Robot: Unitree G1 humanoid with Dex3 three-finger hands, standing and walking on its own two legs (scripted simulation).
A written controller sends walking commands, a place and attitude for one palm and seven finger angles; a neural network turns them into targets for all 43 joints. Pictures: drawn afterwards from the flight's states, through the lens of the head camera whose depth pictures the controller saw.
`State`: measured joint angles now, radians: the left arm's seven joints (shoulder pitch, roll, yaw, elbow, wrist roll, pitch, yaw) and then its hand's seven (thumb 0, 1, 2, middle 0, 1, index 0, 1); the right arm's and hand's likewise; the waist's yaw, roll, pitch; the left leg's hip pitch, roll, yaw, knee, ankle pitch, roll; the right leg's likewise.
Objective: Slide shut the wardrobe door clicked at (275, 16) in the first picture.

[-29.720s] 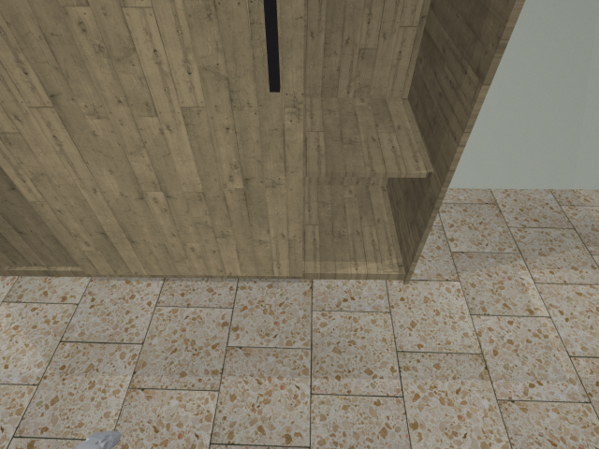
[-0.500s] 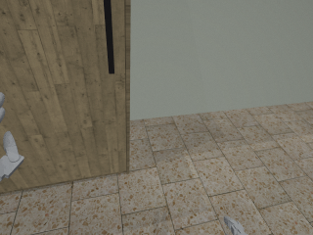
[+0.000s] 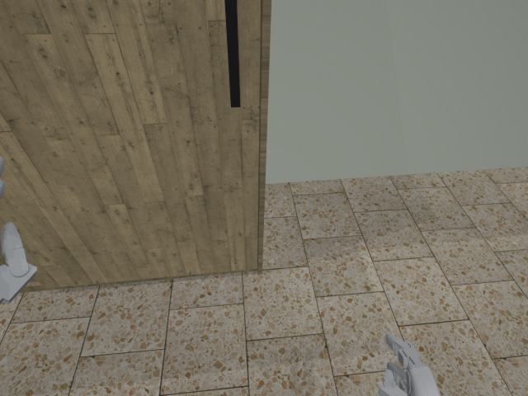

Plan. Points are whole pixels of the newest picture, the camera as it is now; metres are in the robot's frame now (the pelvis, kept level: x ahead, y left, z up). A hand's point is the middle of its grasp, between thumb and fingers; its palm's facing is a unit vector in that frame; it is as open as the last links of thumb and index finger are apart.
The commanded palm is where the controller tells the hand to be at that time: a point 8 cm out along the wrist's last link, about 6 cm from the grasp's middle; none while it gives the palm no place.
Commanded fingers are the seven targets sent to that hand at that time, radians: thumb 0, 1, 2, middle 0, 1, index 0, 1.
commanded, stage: stop stepping back and stand still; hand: left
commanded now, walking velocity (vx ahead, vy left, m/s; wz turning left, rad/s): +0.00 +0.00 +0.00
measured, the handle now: (231, 28) +0.73 +0.10 +0.25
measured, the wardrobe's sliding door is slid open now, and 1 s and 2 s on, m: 0.00 0.00 0.00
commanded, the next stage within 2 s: let the arm hang, fingers relaxed in 0.30 s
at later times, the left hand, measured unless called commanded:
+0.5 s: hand (70, 303) +0.23 +0.28 +0.06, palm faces +0.19 -0.84 -0.50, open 7.4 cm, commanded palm none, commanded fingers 0.00 0.90 0.90 -0.20 -0.30 -0.20 -0.30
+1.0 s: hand out of the picture -0.02 +0.26 -0.16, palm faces +0.00 -0.96 -0.28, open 7.4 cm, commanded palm none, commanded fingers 0.00 0.90 0.90 -0.20 -0.30 -0.20 -0.30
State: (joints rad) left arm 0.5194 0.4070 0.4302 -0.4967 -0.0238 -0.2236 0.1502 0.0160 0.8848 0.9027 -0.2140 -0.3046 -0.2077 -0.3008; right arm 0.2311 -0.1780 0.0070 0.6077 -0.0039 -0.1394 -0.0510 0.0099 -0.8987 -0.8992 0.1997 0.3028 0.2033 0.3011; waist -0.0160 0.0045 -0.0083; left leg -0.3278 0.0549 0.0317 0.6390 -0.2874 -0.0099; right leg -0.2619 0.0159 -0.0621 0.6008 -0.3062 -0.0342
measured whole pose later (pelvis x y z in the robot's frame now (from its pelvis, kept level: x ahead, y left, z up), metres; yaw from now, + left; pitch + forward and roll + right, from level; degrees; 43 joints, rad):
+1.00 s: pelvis -0.01 +0.03 +0.02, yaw +1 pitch -1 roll -1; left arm 0.23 0.30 0.02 1.17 0.01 0.02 0.00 0.01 0.91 0.90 -0.21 -0.30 -0.20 -0.30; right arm 0.24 -0.27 -0.01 1.11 -0.02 0.02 -0.01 0.01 -0.90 -0.90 0.20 0.30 0.20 0.30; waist 0.00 0.00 0.08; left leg -0.24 0.00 0.02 0.44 -0.18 0.03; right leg -0.18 -0.02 -0.06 0.39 -0.19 0.01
